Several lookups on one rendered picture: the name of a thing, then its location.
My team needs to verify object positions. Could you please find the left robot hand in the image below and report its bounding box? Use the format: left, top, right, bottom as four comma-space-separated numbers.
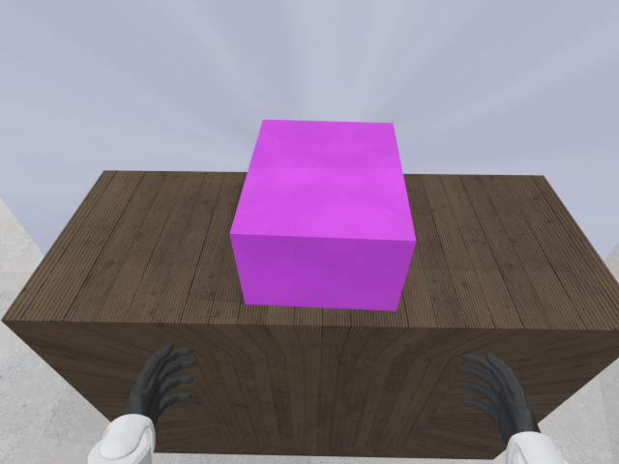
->
122, 343, 195, 428

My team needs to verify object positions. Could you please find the carton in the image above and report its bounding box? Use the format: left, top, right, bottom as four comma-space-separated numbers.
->
229, 120, 416, 311

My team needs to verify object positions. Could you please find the pedestal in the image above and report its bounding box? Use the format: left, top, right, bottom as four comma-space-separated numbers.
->
1, 170, 619, 460

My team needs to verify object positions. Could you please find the right robot hand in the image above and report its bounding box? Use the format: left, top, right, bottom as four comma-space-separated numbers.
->
459, 352, 541, 446

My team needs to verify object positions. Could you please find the right robot forearm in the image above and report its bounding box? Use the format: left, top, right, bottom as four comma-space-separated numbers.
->
506, 431, 569, 464

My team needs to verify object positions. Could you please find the left robot forearm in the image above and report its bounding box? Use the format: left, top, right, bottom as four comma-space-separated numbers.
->
88, 414, 156, 464

